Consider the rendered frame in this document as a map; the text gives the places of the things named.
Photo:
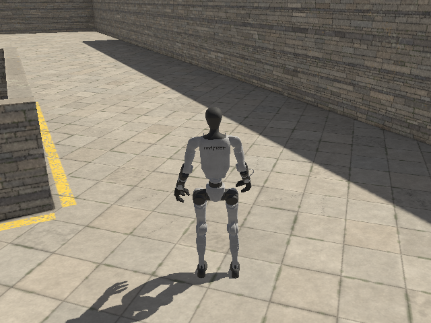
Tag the robot right forearm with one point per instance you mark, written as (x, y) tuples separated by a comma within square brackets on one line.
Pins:
[(245, 175)]

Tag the robot right upper arm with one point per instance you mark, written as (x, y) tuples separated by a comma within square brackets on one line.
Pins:
[(239, 153)]

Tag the robot right hand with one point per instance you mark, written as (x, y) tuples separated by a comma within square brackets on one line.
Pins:
[(247, 188)]

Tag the right robot thigh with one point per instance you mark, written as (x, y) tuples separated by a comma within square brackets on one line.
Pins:
[(231, 198)]

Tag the right robot shin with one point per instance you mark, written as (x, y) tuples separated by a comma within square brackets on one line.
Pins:
[(234, 247)]

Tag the robot left hand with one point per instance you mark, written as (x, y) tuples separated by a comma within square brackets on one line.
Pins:
[(180, 192)]

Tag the robot left forearm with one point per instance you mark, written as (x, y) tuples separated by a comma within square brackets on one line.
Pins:
[(181, 179)]

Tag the robot left upper arm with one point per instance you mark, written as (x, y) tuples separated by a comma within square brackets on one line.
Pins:
[(193, 143)]

